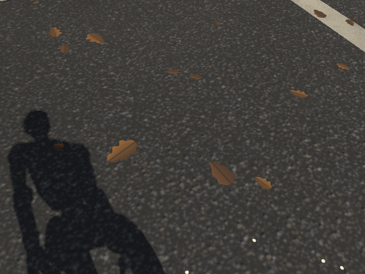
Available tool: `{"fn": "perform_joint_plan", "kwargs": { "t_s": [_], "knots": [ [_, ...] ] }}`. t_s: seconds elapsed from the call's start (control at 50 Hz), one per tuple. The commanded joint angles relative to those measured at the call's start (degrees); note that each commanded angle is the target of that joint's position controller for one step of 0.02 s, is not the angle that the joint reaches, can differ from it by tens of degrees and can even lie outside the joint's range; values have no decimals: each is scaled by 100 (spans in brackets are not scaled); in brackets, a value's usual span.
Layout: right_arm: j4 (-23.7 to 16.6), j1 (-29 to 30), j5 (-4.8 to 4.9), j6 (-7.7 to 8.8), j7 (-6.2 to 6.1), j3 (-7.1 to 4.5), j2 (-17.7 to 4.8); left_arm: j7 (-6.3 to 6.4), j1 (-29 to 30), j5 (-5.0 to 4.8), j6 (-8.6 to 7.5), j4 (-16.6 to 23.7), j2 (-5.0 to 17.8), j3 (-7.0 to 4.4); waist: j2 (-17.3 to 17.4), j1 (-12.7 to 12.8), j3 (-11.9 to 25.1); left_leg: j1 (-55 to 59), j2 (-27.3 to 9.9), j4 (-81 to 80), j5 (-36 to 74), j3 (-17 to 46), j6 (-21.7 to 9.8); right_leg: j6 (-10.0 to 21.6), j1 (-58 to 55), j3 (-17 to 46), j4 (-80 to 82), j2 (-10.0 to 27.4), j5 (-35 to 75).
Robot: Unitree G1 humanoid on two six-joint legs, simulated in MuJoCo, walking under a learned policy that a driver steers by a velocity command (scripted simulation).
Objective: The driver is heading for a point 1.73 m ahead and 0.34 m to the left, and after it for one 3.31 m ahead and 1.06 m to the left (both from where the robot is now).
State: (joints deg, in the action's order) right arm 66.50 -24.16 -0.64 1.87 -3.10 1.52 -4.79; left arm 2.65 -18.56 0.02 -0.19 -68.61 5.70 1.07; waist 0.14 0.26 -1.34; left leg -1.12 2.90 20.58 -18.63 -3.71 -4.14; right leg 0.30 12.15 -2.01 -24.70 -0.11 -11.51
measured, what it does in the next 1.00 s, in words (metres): walks ahead: right foot, then left foot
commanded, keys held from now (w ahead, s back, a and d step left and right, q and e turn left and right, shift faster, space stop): w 1.00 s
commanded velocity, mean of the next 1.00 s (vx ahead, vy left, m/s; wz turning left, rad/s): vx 0.39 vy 0.00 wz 0.00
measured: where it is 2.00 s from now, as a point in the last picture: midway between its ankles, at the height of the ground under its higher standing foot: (202, 172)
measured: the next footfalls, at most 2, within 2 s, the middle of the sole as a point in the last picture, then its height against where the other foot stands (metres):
right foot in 0.38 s outside the picture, level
left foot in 0.92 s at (182, 259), level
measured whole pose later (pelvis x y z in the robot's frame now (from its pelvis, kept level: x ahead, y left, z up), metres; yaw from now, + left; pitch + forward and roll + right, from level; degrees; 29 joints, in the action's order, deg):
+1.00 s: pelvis +0.44 -0.04 -0.02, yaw -1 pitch +0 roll +0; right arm 53.8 -6.2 -1.7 4.8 1.0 -3.9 -10.4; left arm 0.4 -24.7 0.1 -5.1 -61.4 9.7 -2.0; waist -1.0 1.2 -4.9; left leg -23.6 2.0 32.0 -8.8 -7.2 -6.2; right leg 4.9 10.4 -1.0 -62.4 -0.3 -22.9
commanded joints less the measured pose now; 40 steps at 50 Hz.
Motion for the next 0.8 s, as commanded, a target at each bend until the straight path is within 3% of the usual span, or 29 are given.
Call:
{"fn": "perform_joint_plan", "kwargs": {
  "t_s": [0.02,0.06,0.1,0.14,0.2,0.3,0.34,0.36,0.38,0.4,0.42,0.44,0.46,0.48,0.52,0.56,0.62,0.7,0.8],
  "knots": [
    [73,-808,-18,-2,-1,-61,-364,-1,-435,17,6,-3,292,-32,112,-74,-463,-590,-862,-617,702,724,-36,193,-35,417,116,396,291],
    [77,-987,-12,-48,15,-208,-701,-47,-151,75,18,172,379,-88,535,-240,-796,-584,-1112,-1011,-1385,1295,-410,233,731,-47,-668,-10,-914],
    [88,-1203,-14,-59,53,-302,-831,-138,333,199,-13,499,372,-112,744,-428,-1463,-615,-1855,-1531,-2442,2114,-884,288,1823,-348,-1478,44,-1386],
    [149,-1432,-98,18,72,-330,-792,-214,700,211,-109,793,443,-170,516,-474,-1694,-187,-2178,-1660,-1822,2383,-1152,328,2752,-180,-2255,328,-1475],
    [102,-1375,-98,174,93,-354,-847,-300,812,161,-279,1012,513,-264,227,-335,-1391,523,-2043,-1485,-254,1923,-1111,318,3137,-115,-2412,435,-1129],
    [0,-1120,-93,313,118,-367,-1015,-395,1119,69,-302,1402,514,-350,551,-145,-1055,64,-1700,-943,1761,1002,-830,432,2019,-443,-1632,137,-571],
    [-87,-776,-44,357,157,-372,-1115,-370,357,17,-319,1216,539,-418,582,299,-726,-663,-1501,-152,3187,552,-620,582,398,-730,-1125,-239,-161],
    [-85,-771,-33,380,188,-358,-1123,-333,-447,12,-344,917,701,-527,346,627,-310,-939,-1255,819,3874,267,-485,669,-682,-810,-844,-449,-50],
    [-115,-772,-24,402,227,-327,-1082,-275,-1354,87,-387,671,1039,-670,77,991,197,-1646,-964,2176,3436,-6,-316,821,-1878,-235,-553,-11,-415],
    [-360,-1000,61,394,280,-208,-545,-239,-2075,216,-397,665,1731,-817,-1141,1031,864,-2812,-205,4510,552,-338,-25,1385,-2672,2754,690,1916,-2276],
    [-481,-760,-34,383,352,-302,-747,-262,-1689,118,-302,633,1618,-769,-1047,760,797,-3326,-14,5511,-798,494,-138,1643,-2133,4479,1727,2248,-2962],
    [-698,-344,-59,351,386,-326,-800,-262,-815,85,-285,834,1502,-707,-616,331,4,-3684,-446,5750,-363,592,-236,1497,-1406,3785,1668,2216,-3313],
    [-780,-40,-80,365,415,-329,-794,-297,-321,58,-332,978,1206,-618,-145,218,-364,-3583,-669,5456,117,570,-257,1357,-707,3034,1726,2009,-2475],
    [-766,-71,-64,355,410,-344,-686,-317,-102,68,-389,1008,1048,-552,-18,-9,-480,-3268,-807,5093,344,560,-232,1164,-306,2364,1772,1706,-1639],
    [-698,-360,-142,226,424,-356,-556,-281,-201,72,-483,913,783,-435,-146,-263,-423,-2759,-885,4659,448,492,-111,998,63,1484,1792,1343,-571],
    [-794,-147,-129,135,447,-401,-631,-242,-530,85,-554,804,812,-407,-266,-290,-500,-2940,-877,4413,619,349,-37,1054,-14,1105,1830,1218,85],
    [-1090,719,-122,76,493,-449,-746,-229,-893,88,-584,755,868,-378,-308,-155,-664,-3665,-941,3853,1089,204,84,1111,-375,876,1996,1188,391],
    [-1497,1892,-82,100,524,-430,-676,-226,-1219,83,-615,747,813,-324,-332,86,-764,-3931,-845,2594,1633,8,209,1135,-788,548,1960,1102,1287],
    [-1775,2606,-50,152,530,-419,-684,-172,-1493,101,-651,665,909,-338,-461,228,-744,-3550,-587,1470,1746,-204,26,1115,-1451,294,1678,1205,2476]
  ]
}}
Velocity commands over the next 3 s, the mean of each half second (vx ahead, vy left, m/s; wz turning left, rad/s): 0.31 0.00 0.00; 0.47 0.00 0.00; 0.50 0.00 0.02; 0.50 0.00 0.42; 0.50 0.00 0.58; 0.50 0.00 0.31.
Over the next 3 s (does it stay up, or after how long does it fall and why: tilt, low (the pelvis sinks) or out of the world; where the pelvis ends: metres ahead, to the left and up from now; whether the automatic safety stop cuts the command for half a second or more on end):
stays up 1.47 0.15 0.00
